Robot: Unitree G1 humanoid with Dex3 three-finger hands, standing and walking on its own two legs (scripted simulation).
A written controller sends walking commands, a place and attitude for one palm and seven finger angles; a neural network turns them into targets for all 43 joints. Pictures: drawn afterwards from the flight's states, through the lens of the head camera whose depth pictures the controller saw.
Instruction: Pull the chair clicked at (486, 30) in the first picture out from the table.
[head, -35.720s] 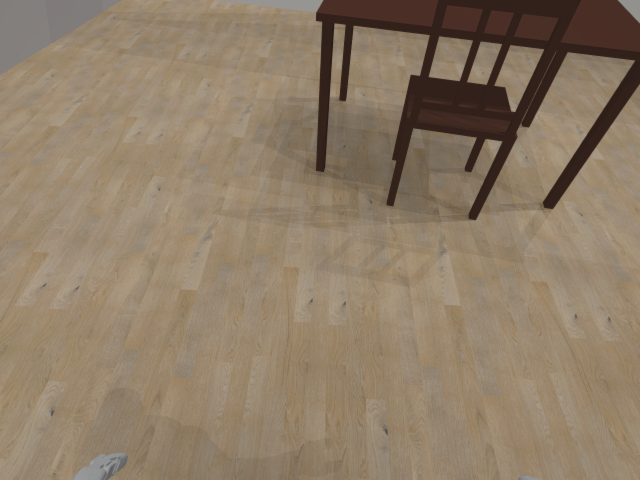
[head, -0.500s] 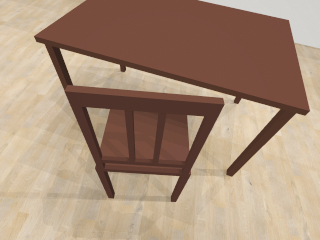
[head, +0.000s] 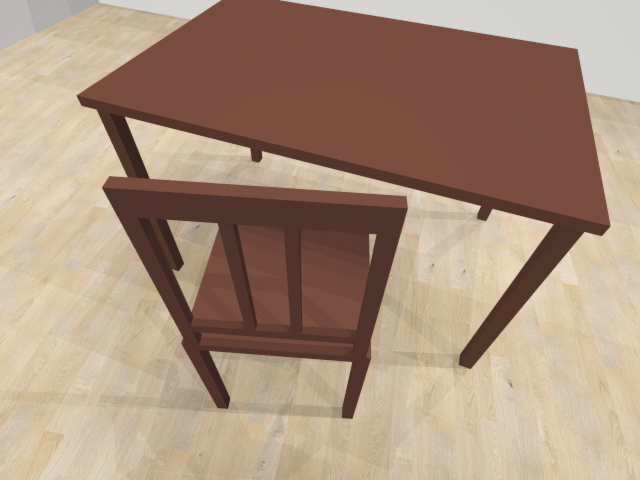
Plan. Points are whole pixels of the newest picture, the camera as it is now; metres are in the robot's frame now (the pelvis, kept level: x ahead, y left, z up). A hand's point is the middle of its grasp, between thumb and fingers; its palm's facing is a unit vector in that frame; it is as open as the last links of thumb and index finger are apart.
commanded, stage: come to a stop and stand still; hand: left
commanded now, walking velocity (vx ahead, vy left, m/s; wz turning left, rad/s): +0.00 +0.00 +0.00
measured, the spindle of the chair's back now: (241, 281) +0.42 +0.17 -0.08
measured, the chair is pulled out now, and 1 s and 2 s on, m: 0.18 0.18 0.18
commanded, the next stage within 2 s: look again from close up in 1.30 s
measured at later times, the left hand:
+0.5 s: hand out of the picture +0.00 +0.28 -0.17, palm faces +0.02 -0.96 -0.27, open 7.4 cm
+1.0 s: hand out of the picture +0.00 +0.21 -0.17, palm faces +0.01 -0.98 -0.21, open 7.4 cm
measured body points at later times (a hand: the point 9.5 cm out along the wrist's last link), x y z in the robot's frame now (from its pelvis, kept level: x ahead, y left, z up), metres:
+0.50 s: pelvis -0.03 +0.07 +0.00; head -0.01 +0.07 +0.45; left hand +0.00 +0.33 -0.15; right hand +0.03 -0.16 -0.15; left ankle +0.02 +0.16 -0.73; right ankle -0.02 -0.12 -0.73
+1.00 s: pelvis +0.00 +0.04 +0.00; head +0.01 +0.03 +0.45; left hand +0.00 +0.26 -0.15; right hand +0.05 -0.19 -0.15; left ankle +0.02 +0.16 -0.73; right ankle -0.02 -0.12 -0.73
